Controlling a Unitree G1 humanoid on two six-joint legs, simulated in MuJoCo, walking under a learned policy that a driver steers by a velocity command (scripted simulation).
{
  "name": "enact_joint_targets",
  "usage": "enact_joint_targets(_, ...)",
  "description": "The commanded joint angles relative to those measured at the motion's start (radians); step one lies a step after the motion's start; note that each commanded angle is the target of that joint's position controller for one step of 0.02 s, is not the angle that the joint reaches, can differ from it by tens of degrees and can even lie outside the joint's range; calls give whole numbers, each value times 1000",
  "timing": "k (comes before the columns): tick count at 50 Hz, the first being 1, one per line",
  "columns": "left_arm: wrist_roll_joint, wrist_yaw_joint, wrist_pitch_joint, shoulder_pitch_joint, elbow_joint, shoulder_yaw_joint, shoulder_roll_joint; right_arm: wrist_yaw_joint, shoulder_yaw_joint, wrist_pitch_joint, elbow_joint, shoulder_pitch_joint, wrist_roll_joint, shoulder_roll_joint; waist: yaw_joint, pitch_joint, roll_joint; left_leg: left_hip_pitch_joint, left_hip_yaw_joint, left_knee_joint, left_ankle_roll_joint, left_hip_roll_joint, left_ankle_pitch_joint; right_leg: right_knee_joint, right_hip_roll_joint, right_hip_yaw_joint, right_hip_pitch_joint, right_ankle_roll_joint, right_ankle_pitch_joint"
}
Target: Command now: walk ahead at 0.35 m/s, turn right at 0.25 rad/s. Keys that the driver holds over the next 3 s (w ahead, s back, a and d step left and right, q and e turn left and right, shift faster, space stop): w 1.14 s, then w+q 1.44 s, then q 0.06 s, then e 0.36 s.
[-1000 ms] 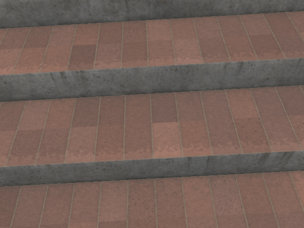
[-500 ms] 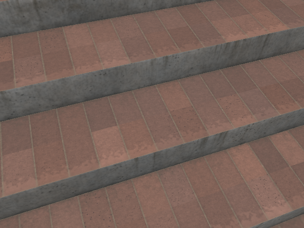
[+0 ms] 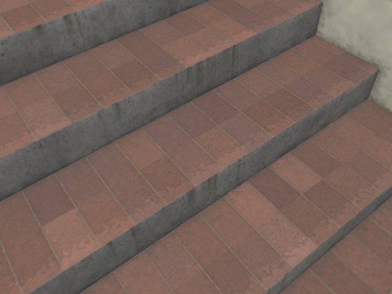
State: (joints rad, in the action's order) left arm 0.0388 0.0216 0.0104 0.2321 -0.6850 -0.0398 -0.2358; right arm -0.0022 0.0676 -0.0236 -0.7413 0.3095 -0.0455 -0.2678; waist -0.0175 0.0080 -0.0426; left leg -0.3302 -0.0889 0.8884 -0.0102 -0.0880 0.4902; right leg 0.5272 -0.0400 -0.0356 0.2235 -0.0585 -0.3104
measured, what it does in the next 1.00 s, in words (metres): climbs: left foot 0.16 m higher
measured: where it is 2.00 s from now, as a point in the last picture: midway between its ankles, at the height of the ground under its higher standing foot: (177, 54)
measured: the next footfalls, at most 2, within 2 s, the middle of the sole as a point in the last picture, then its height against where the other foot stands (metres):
left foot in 0.50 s outside the picture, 0.16 m higher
right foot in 1.14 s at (204, 143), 0.16 m higher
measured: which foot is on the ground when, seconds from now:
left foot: up 0.00-0.48, down 0.50-1.00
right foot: down 0.00-0.52, up 0.54-1.00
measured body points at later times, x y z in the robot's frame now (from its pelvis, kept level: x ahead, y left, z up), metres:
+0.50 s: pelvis +0.23 +0.03 +0.00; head +0.28 +0.03 +0.45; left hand +0.13 +0.28 -0.13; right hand +0.49 -0.14 -0.06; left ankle +0.39 +0.12 -0.58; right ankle -0.02 -0.09 -0.71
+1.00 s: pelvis +0.55 +0.07 +0.16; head +0.58 +0.09 +0.60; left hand +0.79 +0.25 +0.07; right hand +0.43 -0.15 +0.04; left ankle +0.39 +0.12 -0.58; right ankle +0.65 -0.03 -0.33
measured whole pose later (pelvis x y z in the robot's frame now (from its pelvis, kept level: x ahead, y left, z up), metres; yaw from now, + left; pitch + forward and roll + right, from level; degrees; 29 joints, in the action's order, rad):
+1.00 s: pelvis +0.55 +0.07 +0.16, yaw +2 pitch +4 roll -2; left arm 0.03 0.01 -0.03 0.02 -0.66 0.00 -0.13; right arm 0.03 0.03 0.11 -0.98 0.63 -0.05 -0.14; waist -0.08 0.02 0.02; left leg 0.06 -0.02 0.26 -0.11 0.07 0.39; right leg 1.85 0.01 -0.08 1.20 -0.11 -0.48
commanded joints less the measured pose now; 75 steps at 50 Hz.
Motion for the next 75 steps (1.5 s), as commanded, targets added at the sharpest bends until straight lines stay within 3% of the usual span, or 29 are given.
enact_joint_targets(1, -5, -16, -27, 99, 14, -33, -153, -27, 8, 34, 110, -119, 23, -87, 54, -118, 156, -383, 88, 206, -16, -16, -105, -375, 301, 402, -164, -159, -85)
enact_joint_targets(6, -12, -18, -72, 126, -22, -16, -124, -25, 3, 28, 42, -21, 4, -56, 12, -18, 123, -334, 29, 413, 8, 31, -217, -326, 223, 194, -197, -159, 454)
enact_joint_targets(13, 4, -42, -88, 347, -166, -18, -137, 8, -12, 18, 150, -254, 13, -17, 56, -140, 90, -978, 82, 947, -32, 21, 15, -380, 346, 299, -477, -249, 263)
enact_joint_targets(17, 11, -44, -105, 396, -257, 2, -110, 28, -74, 33, 275, -463, 30, 80, 66, -205, 114, -1321, 84, 1262, -101, 43, 262, -395, 367, 242, -468, -194, 205)
enact_joint_targets(20, -27, -67, -90, 369, -323, 21, -94, 11, -126, 31, 373, -558, 23, 117, 22, -226, 60, -1092, 33, 932, -132, -6, 244, -543, 294, 127, -219, -114, 363)
enact_joint_targets(22, -71, -57, -79, 219, -259, 27, -129, -7, -129, 21, 303, -381, 24, 112, -51, -43, 8, -337, -104, 542, -148, 82, -80, -545, 207, -34, 68, -106, 1086)
enact_joint_targets(25, -96, -29, -112, 190, -248, -46, -324, 12, -53, 13, 130, 119, 17, -16, -265, 310, 238, 175, 0, 243, -153, 194, -97, 96, 261, 7, -118, -68, 1825)
enact_joint_targets(26, -93, -14, -122, 202, -232, -38, -244, 19, -10, 25, 63, 196, -3, -136, -243, 328, 71, 287, 354, 14, -217, 50, -39, 494, 131, 54, 24, -31, 1153)
enact_joint_targets(27, -56, 17, -132, 224, -182, -26, -121, 35, 27, 25, 9, 234, -1, -283, -168, 390, -309, 326, 920, -370, -273, -190, -322, 930, -143, 168, 228, 7, 71)
enact_joint_targets(28, -13, 29, -136, 284, -171, -15, -50, 27, 26, 36, 9, 122, 26, -233, -72, 372, -160, 290, 1023, -424, -220, -202, -400, 1114, -105, 356, 308, -16, 79)
enact_joint_targets(30, 7, 28, -109, 190, -117, -2, -21, 15, 2, 47, -37, -77, 29, -84, 38, 97, 65, -15, 866, -462, -206, -177, 157, 1148, 4, 167, 420, -27, 166)
enact_joint_targets(33, -9, -1, -67, 77, -52, 19, 37, 13, -32, 92, -139, -47, 1, 79, 64, -44, 38, -222, 501, -458, -181, -109, -21, 1121, 39, 182, 506, -55, 135)
enact_joint_targets(37, 2, -26, -61, -74, 50, 50, 89, -4, -31, 129, -232, 43, 23, 73, 100, -84, 7, -136, 290, -587, -139, -42, -136, 1109, 56, 161, 748, -70, 110)
enact_joint_targets(40, 1, 3, -67, -115, 49, 23, -24, 4, -27, 143, -174, 51, 53, 29, 55, -21, 36, -70, 135, -703, -128, 2, -541, 712, 68, -9, 556, -7, 362)
enact_joint_targets(44, 9, 12, -60, -200, 44, 27, 62, 39, -11, 148, -219, 328, 27, -3, -50, 43, -63, 477, 179, -608, -139, -50, -938, 795, 63, -90, 867, -15, 262)
enact_joint_targets(48, -8, -12, -57, -413, 151, 35, 92, 43, -9, 130, -213, 421, -16, -3, -69, -117, -43, 755, 325, -610, -267, -232, -698, 1496, 75, 27, 1545, -48, -271)
enact_joint_targets(52, -17, -2, -77, -671, 297, 85, 108, 35, -46, 131, -302, 511, 10, 73, -114, -235, 10, 569, 186, -801, -166, -129, -814, 1229, 84, -189, 1448, -69, -425)
enact_joint_targets(54, -45, 26, -50, -510, 284, 124, 171, 54, -57, 102, -290, 387, 61, 59, -8, -87, 38, 233, 43, -895, -124, -86, -1348, 803, 57, -241, 686, -124, -118)
enact_joint_targets(55, -73, 21, -38, -355, 224, 101, 114, 51, -47, 114, -243, 369, 86, -2, 32, 58, 25, 115, 61, -784, -132, -92, -1732, 721, -44, -308, 291, -110, 54)
enact_joint_targets(57, -49, -12, -19, 135, 98, 15, -44, 26, 28, 166, -177, 205, 101, -268, 308, 357, -171, 226, 94, -318, -101, -151, -2134, 515, -78, -130, -140, -129, 130)
enact_joint_targets(58, -12, -18, -24, 212, 52, -19, -109, 15, 30, 194, -171, 204, 94, -216, 317, 404, -155, 163, 139, -5, -71, -100, -1761, 383, 31, 126, -279, -195, 93)
enact_joint_targets(59, 3, 14, 10, 499, -86, 25, -100, -190, -45, 153, -268, 485, -146, 30, 276, 644, 283, -368, 398, 611, -74, 208, -430, 105, 327, 931, -735, -404, 306)
enact_joint_targets(60, 69, 23, 25, 606, -143, -9, -180, -217, 43, 130, -223, 250, 8, -144, 341, 394, 103, -471, 564, 1107, -113, 315, -510, -79, 327, 1102, -423, -320, 304)
enact_joint_targets(61, 37, 42, 12, 415, -182, -20, -206, -200, 51, 134, -197, 208, 50, -112, 189, 167, -26, -609, 571, 1228, -108, 278, -595, -109, 354, 961, -168, -232, 202)
enact_joint_targets(63, 5, 52, -52, -15, -208, 50, 41, -139, -20, 124, -153, 173, -24, 22, 3, 205, -138, -626, 451, 1271, -151, 180, -541, -114, 321, 598, 54, -285, 54)
enact_joint_targets(65, 35, 73, -86, -193, -216, 97, 185, -125, -46, 76, -172, 205, -14, 44, -139, 126, -150, -649, 343, 1368, -221, 51, -571, -194, 347, 363, 327, -211, 30)
enact_joint_targets(68, 48, 46, -166, -221, -252, 93, 134, -116, -73, 90, -86, 56, 35, 117, -200, 34, -48, -445, 222, 1059, -259, -11, -488, -255, 143, -90, 620, -46, 174)
enact_joint_targets(72, 79, 12, -146, 308, -404, 78, 10, -99, -64, 119, -63, -142, 23, 32, 15, 30, 109, -1032, 260, 1458, -227, 133, -346, -120, 180, -12, -27, -3, 377)
enact_joint_targets(75, 110, 49, -123, 354, -427, 80, -14, -68, -66, 122, -11, -252, 44, 23, 11, -4, 97, -1254, 288, 1427, -264, 149, -408, -114, 245, 14, -203, -5, 400)
Over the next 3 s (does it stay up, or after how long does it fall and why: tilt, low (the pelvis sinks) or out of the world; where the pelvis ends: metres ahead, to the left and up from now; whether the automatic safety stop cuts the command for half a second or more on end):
stays up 1.56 0.34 0.63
